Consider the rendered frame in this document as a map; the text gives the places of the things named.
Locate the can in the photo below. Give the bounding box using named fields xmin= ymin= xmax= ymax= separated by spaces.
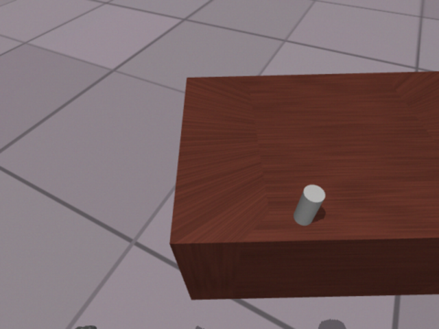
xmin=294 ymin=184 xmax=325 ymax=226

